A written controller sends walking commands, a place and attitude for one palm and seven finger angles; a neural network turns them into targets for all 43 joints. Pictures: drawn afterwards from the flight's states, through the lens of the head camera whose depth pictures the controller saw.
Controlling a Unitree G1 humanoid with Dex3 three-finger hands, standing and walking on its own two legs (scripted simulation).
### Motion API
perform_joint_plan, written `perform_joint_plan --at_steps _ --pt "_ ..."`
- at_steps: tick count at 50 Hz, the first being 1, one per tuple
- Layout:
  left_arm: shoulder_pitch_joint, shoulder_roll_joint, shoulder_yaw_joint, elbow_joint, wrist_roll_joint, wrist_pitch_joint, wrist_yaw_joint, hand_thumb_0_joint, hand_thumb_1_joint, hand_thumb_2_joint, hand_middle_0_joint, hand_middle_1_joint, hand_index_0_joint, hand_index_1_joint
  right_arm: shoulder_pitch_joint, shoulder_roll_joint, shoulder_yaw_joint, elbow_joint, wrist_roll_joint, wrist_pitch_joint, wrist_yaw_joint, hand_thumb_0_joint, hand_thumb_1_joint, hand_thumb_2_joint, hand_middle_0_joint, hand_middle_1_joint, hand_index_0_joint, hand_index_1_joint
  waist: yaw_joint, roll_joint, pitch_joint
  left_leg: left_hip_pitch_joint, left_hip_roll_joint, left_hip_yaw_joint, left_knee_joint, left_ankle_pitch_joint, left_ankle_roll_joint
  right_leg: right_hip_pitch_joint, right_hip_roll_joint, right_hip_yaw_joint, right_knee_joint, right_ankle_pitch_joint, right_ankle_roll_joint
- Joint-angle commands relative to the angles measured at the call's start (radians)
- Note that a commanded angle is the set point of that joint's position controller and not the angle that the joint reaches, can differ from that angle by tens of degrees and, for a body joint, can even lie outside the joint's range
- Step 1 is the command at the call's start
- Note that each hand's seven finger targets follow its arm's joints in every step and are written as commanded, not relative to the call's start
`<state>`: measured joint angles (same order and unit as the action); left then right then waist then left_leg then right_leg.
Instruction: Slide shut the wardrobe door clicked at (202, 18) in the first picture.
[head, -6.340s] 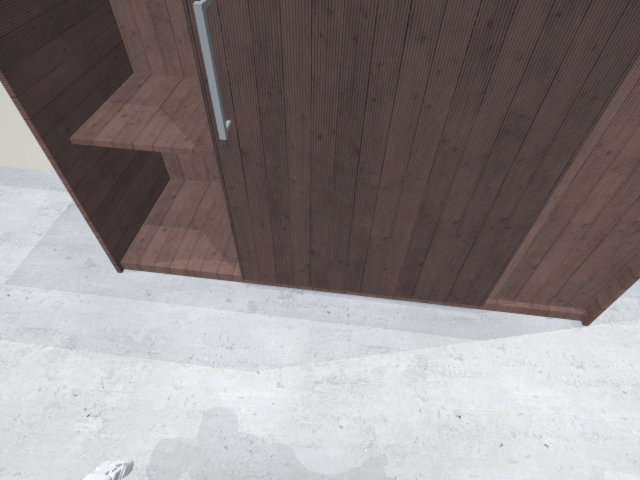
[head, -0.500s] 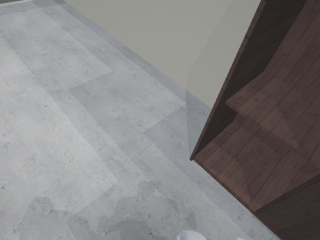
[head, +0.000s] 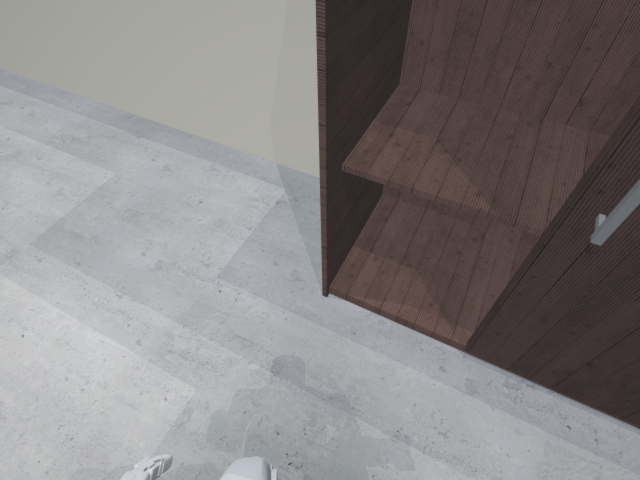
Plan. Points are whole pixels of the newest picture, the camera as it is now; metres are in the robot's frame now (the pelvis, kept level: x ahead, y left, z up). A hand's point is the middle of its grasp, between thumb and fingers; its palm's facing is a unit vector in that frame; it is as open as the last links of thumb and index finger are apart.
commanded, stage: turn to face it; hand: right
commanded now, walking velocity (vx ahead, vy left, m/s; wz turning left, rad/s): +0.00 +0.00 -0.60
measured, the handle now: out of the picture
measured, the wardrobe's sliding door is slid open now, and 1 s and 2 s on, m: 0.49 0.49 0.49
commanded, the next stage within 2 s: take the last steps up to it in 0.54 s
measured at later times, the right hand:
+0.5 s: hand out of the picture +0.01 -0.16 -0.15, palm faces +0.31 +0.92 -0.25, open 7.4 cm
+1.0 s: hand out of the picture -0.01 -0.18 -0.16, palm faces +0.41 +0.88 -0.23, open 7.4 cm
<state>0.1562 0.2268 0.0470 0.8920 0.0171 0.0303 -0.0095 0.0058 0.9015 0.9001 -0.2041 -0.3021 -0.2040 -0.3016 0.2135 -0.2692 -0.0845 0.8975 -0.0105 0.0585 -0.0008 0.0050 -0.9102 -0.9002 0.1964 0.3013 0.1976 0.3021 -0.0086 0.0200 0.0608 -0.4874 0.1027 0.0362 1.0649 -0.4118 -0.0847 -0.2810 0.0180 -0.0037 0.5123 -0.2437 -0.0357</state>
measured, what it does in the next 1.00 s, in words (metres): steps on the spot, turning right: left foot, then right foot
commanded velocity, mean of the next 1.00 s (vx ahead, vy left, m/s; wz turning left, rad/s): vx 0.10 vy -0.02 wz -0.30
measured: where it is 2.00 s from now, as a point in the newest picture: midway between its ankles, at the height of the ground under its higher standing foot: outside the picture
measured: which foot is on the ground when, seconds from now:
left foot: up 0.00-0.18, down 0.20-0.62, up 0.64-1.00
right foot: down 0.00-0.20, up 0.22-0.58, down 0.60-1.00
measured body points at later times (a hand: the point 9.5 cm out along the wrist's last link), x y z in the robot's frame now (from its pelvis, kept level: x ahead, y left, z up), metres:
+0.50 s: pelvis +0.00 +0.04 +0.00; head +0.04 +0.05 +0.45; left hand +0.14 +0.28 -0.15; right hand -0.01 -0.21 -0.13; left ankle +0.02 +0.15 -0.74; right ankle -0.06 -0.09 -0.69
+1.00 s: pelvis +0.02 +0.01 +0.00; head +0.03 +0.03 +0.45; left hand +0.14 +0.22 -0.16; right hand -0.03 -0.23 -0.14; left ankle +0.08 +0.10 -0.72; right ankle -0.05 -0.07 -0.74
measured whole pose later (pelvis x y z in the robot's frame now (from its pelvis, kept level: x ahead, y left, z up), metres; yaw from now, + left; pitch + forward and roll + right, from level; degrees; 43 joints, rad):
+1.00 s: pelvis +0.02 +0.01 +0.00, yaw -23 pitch -1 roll -1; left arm 0.30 0.19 0.03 1.02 0.02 0.00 0.01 0.00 0.91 0.90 -0.21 -0.30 -0.21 -0.30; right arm 0.26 -0.19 -0.04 0.98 -0.02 0.01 0.02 0.00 -0.91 -0.90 0.20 0.30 0.20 0.30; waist 0.00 -0.02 0.01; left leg -0.33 0.06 0.09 0.68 -0.37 -0.03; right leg -0.13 0.04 -0.02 0.45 -0.30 -0.03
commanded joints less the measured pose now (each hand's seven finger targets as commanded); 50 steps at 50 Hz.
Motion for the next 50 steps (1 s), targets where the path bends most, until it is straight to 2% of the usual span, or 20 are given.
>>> perform_joint_plan --at_steps 1,5,8,9,10,11,13,15,21,25,28,29,30,31,32,33,36,45,48,50 --pt "0.037 0.204 0.063 -0.055 0.006 -0.014 0.011 0.000 0.900 0.900 -0.200 -0.300 -0.200 -0.300 -0.038 -0.061 -0.008 -0.106 -0.001 -0.030 -0.012 0.000 -0.900 -0.900 0.200 0.300 0.200 0.300 0.043 -0.160 -0.102 -0.031 -0.017 -0.025 -0.121 -0.015 -0.004 0.139 -0.240 0.288 -0.170 0.285 -0.147" --pt "0.009 0.210 0.072 -0.062 0.011 -0.004 0.007 0.000 0.900 0.900 -0.200 -0.300 -0.200 -0.300 -0.012 -0.045 -0.003 -0.117 0.004 -0.038 -0.015 0.000 -0.900 -0.900 0.200 0.300 0.200 0.300 0.026 -0.176 -0.111 0.112 -0.065 -0.006 -0.315 -0.014 0.012 0.068 -0.211 0.330 -0.123 0.307 -0.135" --pt "-0.018 0.181 0.070 -0.074 -0.002 -0.001 0.002 0.000 0.900 0.900 -0.200 -0.300 -0.200 -0.300 0.079 -0.081 -0.010 -0.104 0.005 -0.056 -0.021 0.000 -0.900 -0.900 0.200 0.300 0.200 0.300 -0.028 -0.116 -0.128 0.370 -0.058 -0.018 -0.631 0.191 0.026 -0.090 -0.138 0.312 -0.002 0.247 -0.067" --pt "0.004 0.114 0.061 -0.087 -0.010 -0.003 -0.003 0.000 0.900 0.900 -0.200 -0.300 -0.200 -0.300 0.113 -0.156 -0.026 -0.106 -0.010 -0.067 -0.030 0.000 -0.900 -0.900 0.200 0.300 0.200 0.300 -0.041 0.114 -0.141 0.496 0.144 -0.219 -0.773 0.183 0.078 -0.251 -0.024 0.194 0.188 -0.004 0.006" --pt "0.007 0.084 0.057 -0.112 -0.004 -0.004 -0.002 0.000 0.900 0.900 -0.200 -0.300 -0.200 -0.300 0.105 -0.223 -0.033 -0.117 -0.016 -0.065 -0.030 0.000 -0.900 -0.900 0.200 0.300 0.200 0.300 -0.036 0.295 -0.122 0.452 0.368 -0.409 -0.811 0.284 0.191 -0.337 0.075 0.060 0.411 -0.331 0.061" --pt "0.014 0.134 0.071 -0.092 0.009 0.010 0.000 0.000 0.900 0.900 -0.200 -0.300 -0.200 -0.300 0.066 -0.194 -0.031 -0.126 -0.006 -0.066 -0.034 0.000 -0.900 -0.900 0.200 0.300 0.200 0.300 -0.026 0.265 -0.109 0.334 0.370 -0.384 -0.828 0.215 0.226 -0.305 0.020 0.121 0.573 -0.321 0.050" --pt "0.026 0.126 0.073 -0.065 0.009 0.026 -0.012 0.000 0.900 0.900 -0.200 -0.300 -0.200 -0.300 -0.050 -0.132 -0.017 -0.148 -0.007 -0.058 -0.035 0.000 -0.900 -0.900 0.200 0.300 0.200 0.300 0.029 0.154 -0.020 0.212 0.279 -0.255 -0.828 0.135 0.215 -0.291 -0.020 0.097 0.716 -0.205 0.057" --pt "0.053 0.103 0.062 -0.042 0.012 0.029 -0.022 0.000 0.900 0.900 -0.200 -0.300 -0.200 -0.300 -0.076 -0.094 -0.003 -0.148 -0.012 -0.067 -0.034 0.000 -0.900 -0.900 0.200 0.300 0.200 0.300 0.044 0.142 -0.010 0.232 0.209 -0.101 -0.787 0.250 0.197 -0.275 -0.031 0.050 0.712 -0.132 0.075" --pt "-0.033 0.070 0.039 -0.044 0.003 0.028 -0.015 0.000 0.900 0.900 -0.200 -0.300 -0.200 -0.300 0.067 -0.128 -0.011 -0.071 -0.019 -0.067 -0.032 0.000 -0.900 -0.900 0.200 0.300 0.200 0.300 -0.028 0.145 -0.053 0.383 0.232 -0.031 -0.734 0.515 0.228 -0.211 -0.033 -0.021 0.437 -0.203 0.090" --pt "-0.039 0.057 0.023 -0.037 -0.006 0.015 -0.007 0.000 0.900 0.900 -0.200 -0.300 -0.200 -0.300 0.098 -0.151 -0.019 -0.035 -0.023 -0.062 -0.030 0.000 -0.900 -0.900 0.200 0.300 0.200 0.300 -0.044 0.184 -0.099 0.437 0.241 -0.006 -0.669 0.695 0.230 -0.117 -0.017 -0.064 0.247 -0.224 0.076" --pt "0.048 0.069 0.019 -0.008 -0.005 0.001 0.000 0.000 0.900 0.900 -0.200 -0.300 -0.200 -0.300 0.060 -0.145 -0.019 -0.014 -0.015 -0.055 -0.030 0.000 -0.900 -0.900 0.200 0.300 0.200 0.300 0.008 0.171 -0.132 0.386 0.213 0.049 -0.565 0.641 0.162 0.059 -0.016 -0.076 -0.028 -0.031 0.058" --pt "0.085 0.105 0.026 0.002 0.000 -0.011 0.000 0.000 0.900 0.900 -0.200 -0.300 -0.200 -0.300 0.061 -0.125 -0.016 -0.016 -0.004 -0.050 -0.027 0.000 -0.900 -0.900 0.200 0.300 0.200 0.300 0.032 0.076 -0.159 0.308 0.179 0.089 -0.452 0.551 0.116 0.185 -0.062 -0.034 -0.141 0.116 0.039" --pt "0.101 0.200 0.045 -0.004 0.011 -0.020 0.003 0.000 0.900 0.900 -0.200 -0.300 -0.200 -0.300 0.094 -0.064 -0.008 -0.037 0.003 -0.045 -0.021 0.000 -0.900 -0.900 0.200 0.300 0.200 0.300 0.034 -0.203 -0.179 0.065 0.064 0.135 -0.270 0.190 0.052 0.334 -0.284 0.239 -0.153 0.431 -0.054" --pt "0.125 0.246 0.050 0.001 0.005 -0.010 0.008 0.000 0.900 0.900 -0.200 -0.300 -0.200 -0.300 0.060 -0.032 0.015 -0.063 -0.005 -0.041 -0.021 0.000 -0.900 -0.900 0.200 0.300 0.200 0.300 0.050 -0.297 -0.144 -0.026 0.010 0.088 -0.137 -0.216 0.037 0.291 -0.403 0.318 -0.166 0.641 -0.159" --pt "0.127 0.220 0.046 0.023 0.006 -0.015 0.023 0.000 0.900 0.900 -0.200 -0.300 -0.200 -0.300 0.018 -0.040 0.015 -0.046 -0.008 -0.027 -0.029 0.000 -0.900 -0.900 0.200 0.300 0.200 0.300 0.063 -0.289 -0.136 -0.024 0.007 0.005 -0.056 -0.201 0.039 0.243 -0.372 0.300 -0.178 0.611 -0.164" --pt "0.079 0.196 0.036 0.018 0.007 -0.014 0.031 0.000 0.900 0.900 -0.200 -0.300 -0.200 -0.300 0.003 -0.045 0.012 -0.029 -0.002 -0.027 -0.024 0.000 -0.900 -0.900 0.200 0.300 0.200 0.300 0.042 -0.274 -0.110 -0.027 0.016 -0.018 -0.010 -0.147 0.039 0.202 -0.337 0.262 -0.183 0.487 -0.168" --pt "0.046 0.144 0.018 0.014 0.006 -0.029 0.031 0.000 0.900 0.900 -0.200 -0.300 -0.200 -0.300 0.044 -0.033 0.012 0.019 -0.011 -0.039 -0.001 0.000 -0.900 -0.900 0.200 0.300 0.200 0.300 0.020 -0.175 -0.071 -0.051 -0.002 0.009 0.016 -0.025 0.039 0.204 -0.251 0.185 -0.225 0.243 -0.139" --pt "0.149 0.120 0.028 0.065 0.009 -0.051 0.025 0.000 0.900 0.900 -0.200 -0.300 -0.200 -0.300 -0.006 0.013 0.029 0.007 -0.017 -0.061 0.015 0.000 -0.900 -0.900 0.200 0.300 0.200 0.300 0.041 -0.144 0.024 0.020 -0.019 0.044 -0.274 0.000 0.045 0.127 -0.242 0.238 -0.306 -0.100 -0.172" --pt "0.132 0.111 0.022 0.078 0.007 -0.052 0.024 0.000 0.900 0.900 -0.200 -0.300 -0.200 -0.300 0.070 0.023 0.029 0.030 -0.018 -0.076 0.015 0.000 -0.900 -0.900 0.200 0.300 0.200 0.300 -0.003 -0.121 0.014 0.205 -0.058 0.066 -0.444 0.049 0.051 0.032 -0.215 0.219 -0.243 -0.132 -0.151" --pt "0.110 0.073 0.014 0.082 -0.002 -0.056 0.022 0.000 0.900 0.900 -0.200 -0.300 -0.200 -0.300 0.222 -0.005 0.017 0.084 -0.023 -0.093 0.007 0.000 -0.900 -0.900 0.200 0.300 0.200 0.300 -0.076 -0.008 -0.008 0.473 -0.021 0.017 -0.641 0.122 0.061 -0.138 -0.114 0.132 -0.040 -0.214 -0.080"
